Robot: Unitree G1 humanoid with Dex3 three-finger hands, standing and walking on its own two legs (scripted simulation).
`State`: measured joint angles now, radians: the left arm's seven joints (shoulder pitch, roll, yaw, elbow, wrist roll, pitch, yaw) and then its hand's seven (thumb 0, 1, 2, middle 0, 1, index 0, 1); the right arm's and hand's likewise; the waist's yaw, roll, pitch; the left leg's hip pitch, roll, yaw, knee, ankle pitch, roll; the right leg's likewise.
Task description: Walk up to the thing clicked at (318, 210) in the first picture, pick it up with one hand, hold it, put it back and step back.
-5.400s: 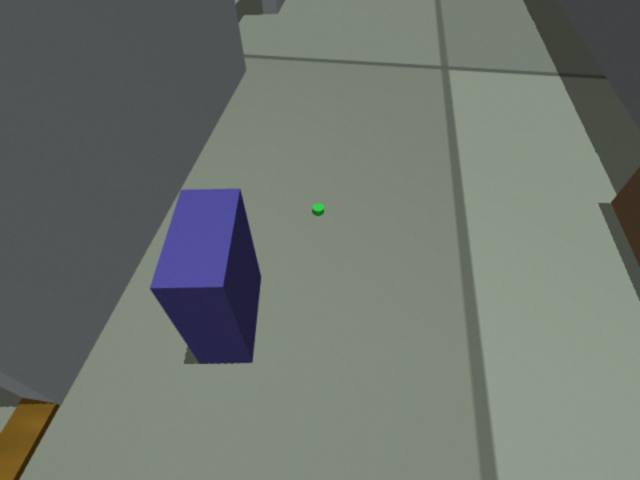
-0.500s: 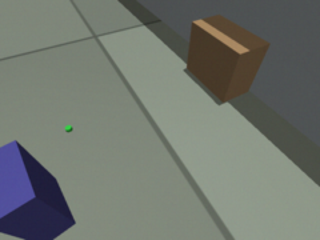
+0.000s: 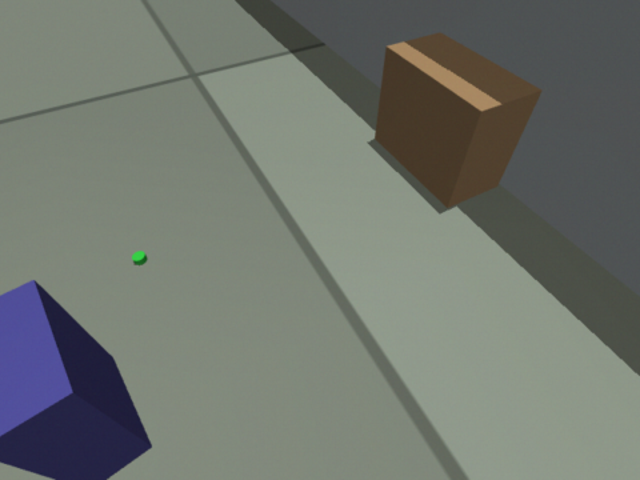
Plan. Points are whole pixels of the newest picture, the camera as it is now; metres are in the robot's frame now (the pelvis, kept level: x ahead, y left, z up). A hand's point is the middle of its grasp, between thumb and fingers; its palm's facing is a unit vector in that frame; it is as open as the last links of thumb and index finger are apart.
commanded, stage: stand
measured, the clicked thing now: (139, 258) +1.00 +0.74 -0.77
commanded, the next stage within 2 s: walk up in 0.24 s
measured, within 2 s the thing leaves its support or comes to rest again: neither
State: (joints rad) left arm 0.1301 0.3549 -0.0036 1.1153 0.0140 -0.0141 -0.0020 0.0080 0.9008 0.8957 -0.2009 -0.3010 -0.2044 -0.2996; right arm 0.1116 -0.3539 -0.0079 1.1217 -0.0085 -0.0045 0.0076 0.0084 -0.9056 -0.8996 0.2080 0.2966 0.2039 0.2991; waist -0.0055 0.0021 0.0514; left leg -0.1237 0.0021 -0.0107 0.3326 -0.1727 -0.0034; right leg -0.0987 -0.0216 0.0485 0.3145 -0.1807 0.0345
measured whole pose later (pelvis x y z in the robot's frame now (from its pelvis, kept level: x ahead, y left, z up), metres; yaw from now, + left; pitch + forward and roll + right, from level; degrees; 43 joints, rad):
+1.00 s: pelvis +0.02 +0.04 -0.04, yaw -39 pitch +0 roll +1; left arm 0.26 0.45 0.05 0.64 0.02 0.02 0.02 0.01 0.90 0.90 -0.20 -0.30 -0.21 -0.30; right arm 0.17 -0.41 -0.10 0.72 -0.02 0.04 0.01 0.01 -0.91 -0.90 0.21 0.30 0.20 0.30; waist -0.01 -0.02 0.16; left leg -0.39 -0.05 -0.04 0.73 -0.33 0.02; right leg -0.46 0.11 0.33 0.79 -0.33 0.04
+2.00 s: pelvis +0.00 +0.05 -0.03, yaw -70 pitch -2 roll -2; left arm 0.28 0.41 0.06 0.90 0.03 -0.03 0.00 0.01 0.90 0.90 -0.20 -0.30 -0.21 -0.30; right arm 0.23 -0.41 -0.04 0.83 -0.03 0.01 0.02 0.01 -0.90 -0.90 0.21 0.30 0.21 0.30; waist -0.02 0.03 0.09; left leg -0.36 0.12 0.07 0.74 -0.34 0.00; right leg -0.28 0.05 0.02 0.65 -0.33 -0.02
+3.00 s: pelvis +0.02 +0.04 +0.00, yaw -72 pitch -2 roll +0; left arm 0.10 0.35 0.00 1.16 0.01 -0.02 -0.01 0.01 0.90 0.90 -0.20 -0.30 -0.20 -0.30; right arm 0.08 -0.35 -0.02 1.15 -0.01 -0.01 0.01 0.01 -0.91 -0.90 0.21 0.30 0.20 0.30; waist -0.02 0.00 0.05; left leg -0.14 0.02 0.06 0.32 -0.15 0.00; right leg -0.12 0.00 0.08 0.32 -0.17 0.02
